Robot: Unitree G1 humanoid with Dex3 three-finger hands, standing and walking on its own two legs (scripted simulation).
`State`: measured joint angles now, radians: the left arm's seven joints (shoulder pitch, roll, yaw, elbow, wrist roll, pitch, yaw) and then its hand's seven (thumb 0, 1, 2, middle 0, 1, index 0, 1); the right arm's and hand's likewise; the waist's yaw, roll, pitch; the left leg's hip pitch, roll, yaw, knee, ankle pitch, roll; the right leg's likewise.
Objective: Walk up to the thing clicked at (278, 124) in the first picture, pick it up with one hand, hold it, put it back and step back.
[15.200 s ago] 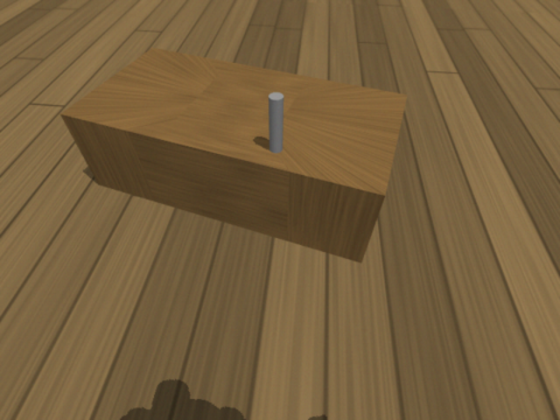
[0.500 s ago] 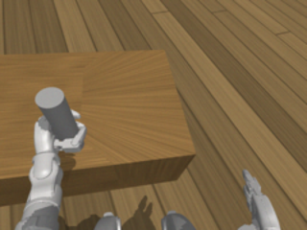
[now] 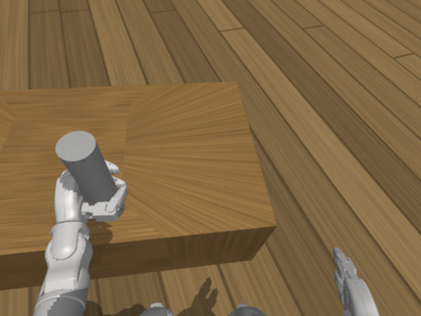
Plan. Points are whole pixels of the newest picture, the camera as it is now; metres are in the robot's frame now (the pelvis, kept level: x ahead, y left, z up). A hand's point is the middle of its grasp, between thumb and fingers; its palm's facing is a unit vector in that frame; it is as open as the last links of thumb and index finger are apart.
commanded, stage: lift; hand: left
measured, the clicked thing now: (97, 183) +0.35 +0.18 +0.07
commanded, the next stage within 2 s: hold in 0.02 s
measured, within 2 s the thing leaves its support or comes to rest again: neither
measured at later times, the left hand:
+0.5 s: hand (106, 189) +0.34 +0.17 +0.06, palm faces +0.13 -0.99 -0.02, open 6.9 cm
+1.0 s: hand (103, 196) +0.32 +0.17 +0.07, palm faces +0.15 -0.99 -0.01, open 6.9 cm
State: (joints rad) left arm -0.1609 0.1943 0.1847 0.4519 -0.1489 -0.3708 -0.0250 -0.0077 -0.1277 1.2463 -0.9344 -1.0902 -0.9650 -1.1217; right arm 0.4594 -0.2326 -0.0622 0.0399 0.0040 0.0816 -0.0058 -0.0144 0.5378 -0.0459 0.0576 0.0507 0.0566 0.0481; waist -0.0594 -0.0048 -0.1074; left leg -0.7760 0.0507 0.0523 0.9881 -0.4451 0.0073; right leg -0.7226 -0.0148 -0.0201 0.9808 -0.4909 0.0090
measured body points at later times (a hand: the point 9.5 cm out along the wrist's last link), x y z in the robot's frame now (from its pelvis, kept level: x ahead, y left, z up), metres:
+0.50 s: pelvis +0.01 +0.00 +0.01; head +0.06 +0.00 +0.46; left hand +0.33 +0.22 +0.07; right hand +0.16 -0.26 -0.03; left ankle +0.02 +0.11 -0.68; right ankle -0.01 -0.13 -0.68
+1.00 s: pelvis +0.00 +0.00 +0.02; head +0.04 +0.00 +0.46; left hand +0.31 +0.22 +0.07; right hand +0.15 -0.26 -0.03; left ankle +0.02 +0.11 -0.68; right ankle -0.01 -0.13 -0.68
